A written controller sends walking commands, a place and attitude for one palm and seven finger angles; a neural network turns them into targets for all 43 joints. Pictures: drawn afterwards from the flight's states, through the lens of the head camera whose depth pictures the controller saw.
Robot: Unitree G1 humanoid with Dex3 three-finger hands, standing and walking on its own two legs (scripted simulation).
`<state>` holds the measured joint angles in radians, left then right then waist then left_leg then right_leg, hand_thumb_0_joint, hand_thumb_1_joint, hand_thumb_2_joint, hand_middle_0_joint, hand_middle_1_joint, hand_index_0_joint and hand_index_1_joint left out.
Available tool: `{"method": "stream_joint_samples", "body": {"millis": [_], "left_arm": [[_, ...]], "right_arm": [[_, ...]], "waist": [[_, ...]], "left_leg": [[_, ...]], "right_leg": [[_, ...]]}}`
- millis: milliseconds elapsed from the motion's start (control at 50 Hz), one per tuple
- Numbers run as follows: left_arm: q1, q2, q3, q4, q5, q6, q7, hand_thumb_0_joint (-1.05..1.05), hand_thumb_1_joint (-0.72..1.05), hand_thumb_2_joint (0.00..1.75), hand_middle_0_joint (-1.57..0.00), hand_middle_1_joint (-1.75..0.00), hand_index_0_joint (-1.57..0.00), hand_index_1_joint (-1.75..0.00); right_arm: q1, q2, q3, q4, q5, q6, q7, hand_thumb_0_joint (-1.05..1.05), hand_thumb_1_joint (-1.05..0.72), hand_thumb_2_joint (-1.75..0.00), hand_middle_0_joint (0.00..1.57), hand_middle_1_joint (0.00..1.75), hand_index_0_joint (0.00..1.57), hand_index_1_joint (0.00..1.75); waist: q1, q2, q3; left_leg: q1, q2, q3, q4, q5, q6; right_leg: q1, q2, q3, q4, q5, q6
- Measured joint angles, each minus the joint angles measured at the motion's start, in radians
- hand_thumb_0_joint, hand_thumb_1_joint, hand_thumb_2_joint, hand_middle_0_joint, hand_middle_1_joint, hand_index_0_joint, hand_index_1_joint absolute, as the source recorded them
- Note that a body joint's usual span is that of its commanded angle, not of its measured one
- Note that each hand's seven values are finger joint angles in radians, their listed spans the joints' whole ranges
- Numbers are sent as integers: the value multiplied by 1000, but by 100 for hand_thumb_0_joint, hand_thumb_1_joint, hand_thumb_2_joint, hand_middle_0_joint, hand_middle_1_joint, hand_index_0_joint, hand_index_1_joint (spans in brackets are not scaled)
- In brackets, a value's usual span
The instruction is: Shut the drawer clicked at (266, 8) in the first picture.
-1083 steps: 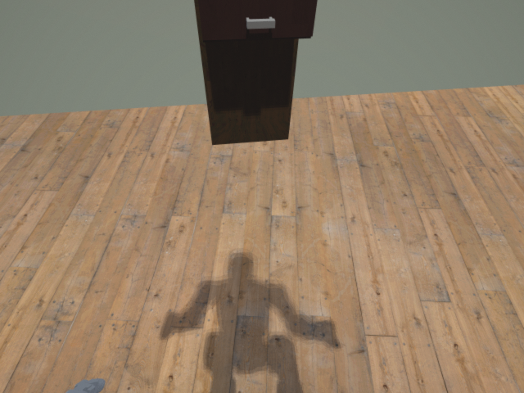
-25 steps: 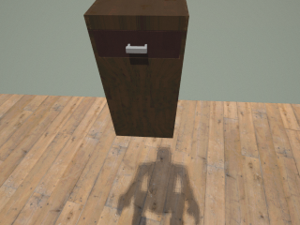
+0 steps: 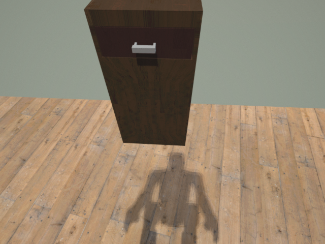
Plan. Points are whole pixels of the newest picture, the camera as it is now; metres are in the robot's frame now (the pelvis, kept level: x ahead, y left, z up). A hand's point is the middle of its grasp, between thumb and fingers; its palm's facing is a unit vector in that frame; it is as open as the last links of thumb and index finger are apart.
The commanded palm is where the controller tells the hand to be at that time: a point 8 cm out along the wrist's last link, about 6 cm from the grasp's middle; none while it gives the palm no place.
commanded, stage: look to check the result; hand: left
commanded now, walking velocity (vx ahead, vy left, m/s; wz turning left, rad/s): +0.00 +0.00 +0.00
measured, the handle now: (144, 46) +0.87 +0.12 +0.03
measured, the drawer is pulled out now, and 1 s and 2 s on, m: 0.00 0.00 0.00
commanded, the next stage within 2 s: stand and wait in 0.26 s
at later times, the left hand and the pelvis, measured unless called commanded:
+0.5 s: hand out of the picture +0.06 +0.21 -0.16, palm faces +0.00 -0.96 -0.27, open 7.4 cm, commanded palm none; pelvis +0.01 +0.00 +0.00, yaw +0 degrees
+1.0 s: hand out of the picture +0.07 +0.22 -0.16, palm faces +0.00 -0.95 -0.30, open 7.4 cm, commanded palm none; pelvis +0.02 +0.00 +0.00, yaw +0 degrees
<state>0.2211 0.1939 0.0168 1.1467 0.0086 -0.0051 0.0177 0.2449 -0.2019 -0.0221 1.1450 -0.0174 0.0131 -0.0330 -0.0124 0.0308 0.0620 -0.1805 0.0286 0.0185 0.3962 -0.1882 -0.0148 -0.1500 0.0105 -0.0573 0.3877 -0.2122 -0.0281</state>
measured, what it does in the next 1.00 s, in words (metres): stands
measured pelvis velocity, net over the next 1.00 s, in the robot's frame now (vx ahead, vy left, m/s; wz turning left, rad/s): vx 0.02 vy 0.00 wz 0.00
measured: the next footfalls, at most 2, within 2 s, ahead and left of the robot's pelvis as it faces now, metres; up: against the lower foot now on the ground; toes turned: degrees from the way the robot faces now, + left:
none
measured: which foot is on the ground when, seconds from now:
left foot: down 0.00-1.00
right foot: down 0.00-1.00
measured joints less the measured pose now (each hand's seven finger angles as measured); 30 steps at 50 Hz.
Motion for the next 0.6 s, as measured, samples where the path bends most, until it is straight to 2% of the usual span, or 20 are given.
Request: {"method": "stream_joint_samples", "body": {"millis": [600], "left_arm": [[-69, 43, 2, -15, 0, -10, -7, 0, 90, 90, -20, -30, -20, -30]], "right_arm": [[-71, -45, 3, -10, 0, -9, 5, 0, -91, -90, 20, 30, 20, 30]], "waist": [[1, -3, -8]], "left_leg": [[34, -1, 1, -40, 4, -3]], "right_leg": [[31, 0, 1, -35, 2, 0]]}}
